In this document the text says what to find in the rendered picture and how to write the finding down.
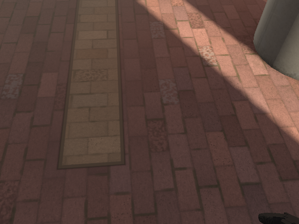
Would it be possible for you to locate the robot right hand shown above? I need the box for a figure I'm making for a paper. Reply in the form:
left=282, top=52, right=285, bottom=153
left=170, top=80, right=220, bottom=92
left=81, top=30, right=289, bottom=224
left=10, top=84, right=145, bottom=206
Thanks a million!
left=258, top=212, right=299, bottom=224

